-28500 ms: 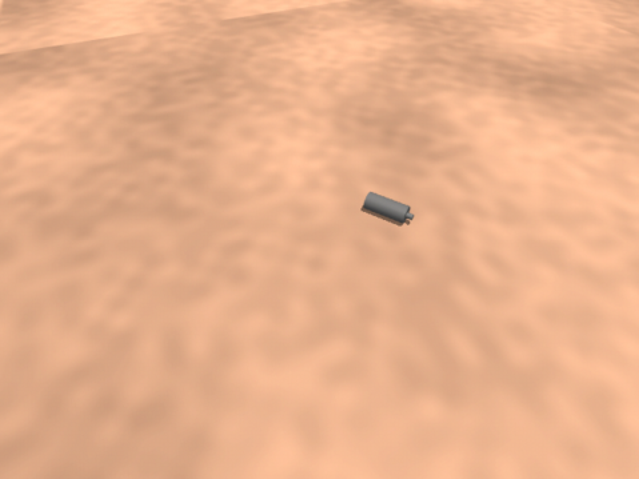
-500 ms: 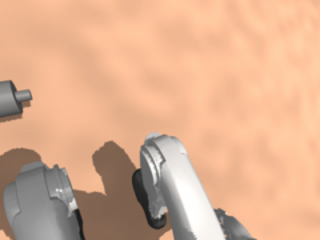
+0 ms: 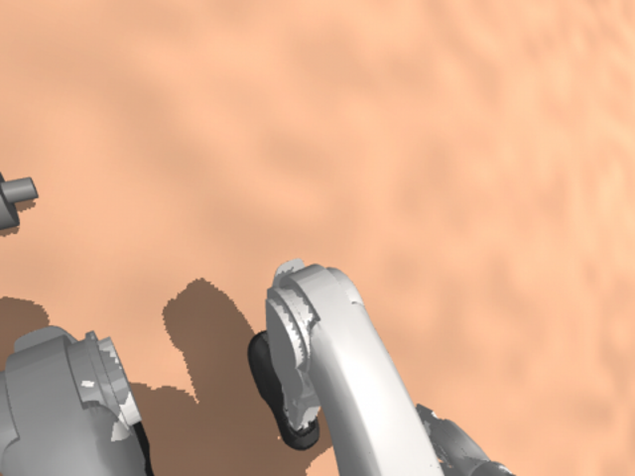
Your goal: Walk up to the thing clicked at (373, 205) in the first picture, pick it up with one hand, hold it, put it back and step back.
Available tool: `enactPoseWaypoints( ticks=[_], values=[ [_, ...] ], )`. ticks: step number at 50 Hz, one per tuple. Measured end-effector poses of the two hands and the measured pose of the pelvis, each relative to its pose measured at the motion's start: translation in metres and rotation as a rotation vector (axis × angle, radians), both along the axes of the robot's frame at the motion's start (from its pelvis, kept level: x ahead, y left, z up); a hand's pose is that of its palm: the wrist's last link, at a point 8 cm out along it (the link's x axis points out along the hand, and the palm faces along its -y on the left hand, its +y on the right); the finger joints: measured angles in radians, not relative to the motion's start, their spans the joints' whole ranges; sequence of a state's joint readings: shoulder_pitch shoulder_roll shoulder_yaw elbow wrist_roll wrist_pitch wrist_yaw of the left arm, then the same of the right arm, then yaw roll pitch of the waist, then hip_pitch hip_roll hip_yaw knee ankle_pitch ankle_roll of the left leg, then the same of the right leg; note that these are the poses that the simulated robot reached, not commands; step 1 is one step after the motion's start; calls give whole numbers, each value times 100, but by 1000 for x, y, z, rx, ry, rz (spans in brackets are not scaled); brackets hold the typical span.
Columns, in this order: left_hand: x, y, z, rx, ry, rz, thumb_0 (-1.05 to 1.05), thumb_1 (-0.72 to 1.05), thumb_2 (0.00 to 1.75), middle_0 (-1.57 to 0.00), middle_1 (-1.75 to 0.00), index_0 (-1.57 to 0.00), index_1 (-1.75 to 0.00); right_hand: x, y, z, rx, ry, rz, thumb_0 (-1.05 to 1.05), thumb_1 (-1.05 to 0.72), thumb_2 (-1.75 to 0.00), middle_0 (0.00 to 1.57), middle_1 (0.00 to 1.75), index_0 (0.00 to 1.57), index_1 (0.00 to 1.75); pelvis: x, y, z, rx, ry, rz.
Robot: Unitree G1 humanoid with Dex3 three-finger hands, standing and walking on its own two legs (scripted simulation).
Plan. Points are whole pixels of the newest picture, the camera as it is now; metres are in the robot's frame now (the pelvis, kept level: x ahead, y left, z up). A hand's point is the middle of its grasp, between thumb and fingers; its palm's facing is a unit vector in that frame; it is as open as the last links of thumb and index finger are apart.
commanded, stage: rest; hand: left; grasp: from above
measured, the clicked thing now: out of the picture +0.46 +0.32 -0.25
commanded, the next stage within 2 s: open in 0.38 s
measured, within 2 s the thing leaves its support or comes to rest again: rests again in 0.58 s
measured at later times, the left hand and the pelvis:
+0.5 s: hand out of the picture +0.45 +0.32 -0.25, palm faces -0.46 -0.12 -0.88, open 11.0 cm; pelvis +0.00 +0.00 +0.00, yaw -1 degrees
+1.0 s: hand out of the picture +0.45 +0.32 -0.24, palm faces -0.46 -0.12 -0.88, open 13.3 cm; pelvis +0.00 +0.00 +0.00, yaw -1 degrees
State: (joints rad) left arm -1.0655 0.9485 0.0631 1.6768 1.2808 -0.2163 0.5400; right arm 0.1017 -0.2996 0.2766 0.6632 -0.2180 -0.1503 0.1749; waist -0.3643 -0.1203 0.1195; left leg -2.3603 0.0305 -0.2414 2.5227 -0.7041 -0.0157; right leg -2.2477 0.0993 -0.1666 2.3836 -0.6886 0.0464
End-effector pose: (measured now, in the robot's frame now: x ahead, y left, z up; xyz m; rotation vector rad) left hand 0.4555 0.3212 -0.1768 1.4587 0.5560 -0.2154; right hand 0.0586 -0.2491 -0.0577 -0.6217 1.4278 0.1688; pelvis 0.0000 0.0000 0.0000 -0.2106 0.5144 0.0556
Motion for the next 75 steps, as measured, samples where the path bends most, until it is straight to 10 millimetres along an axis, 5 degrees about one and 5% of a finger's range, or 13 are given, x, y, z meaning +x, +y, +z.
enactPoseWaypoints(
  ticks=[34,53,75],
  values=[
    [4,1,-13,0,-15,4,0,-9,65,-46,-77,-48,-74,-2,6,8,10,17,53,0,-90,-89,20,30,20,30,-1,3,-1,-20,-20,-12],
    [4,3,-7,0,-4,2,0,-42,91,-13,-101,-15,-99,-1,6,9,19,13,61,0,-90,-89,20,30,20,30,-3,1,2,-18,-22,-12],
    [9,3,-2,7,-57,7,0,-46,96,-8,-104,-10,-102,-5,5,11,12,21,61,0,-90,-89,20,30,20,30,-3,1,2,-18,-20,-14]
  ],
)
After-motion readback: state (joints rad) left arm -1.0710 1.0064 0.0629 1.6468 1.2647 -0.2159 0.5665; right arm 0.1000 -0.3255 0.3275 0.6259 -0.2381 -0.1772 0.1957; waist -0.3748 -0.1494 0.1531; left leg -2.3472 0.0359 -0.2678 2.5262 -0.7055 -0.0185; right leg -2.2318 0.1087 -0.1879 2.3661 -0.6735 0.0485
